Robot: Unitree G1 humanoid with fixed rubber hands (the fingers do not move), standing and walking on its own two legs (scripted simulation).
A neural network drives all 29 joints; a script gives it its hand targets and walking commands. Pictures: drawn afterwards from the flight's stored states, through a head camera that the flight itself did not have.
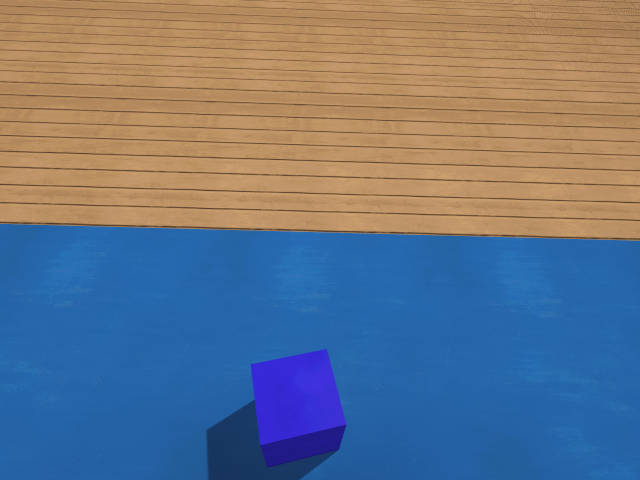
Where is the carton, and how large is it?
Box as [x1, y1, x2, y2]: [251, 349, 345, 467]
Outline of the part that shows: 326,349 251,364 260,445 267,467 338,449 345,427 345,421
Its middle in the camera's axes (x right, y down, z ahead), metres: -0.06 +0.48 +1.07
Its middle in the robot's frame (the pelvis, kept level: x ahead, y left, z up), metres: +0.41 +0.04 -0.65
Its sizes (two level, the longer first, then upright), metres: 0.210 0.200 0.250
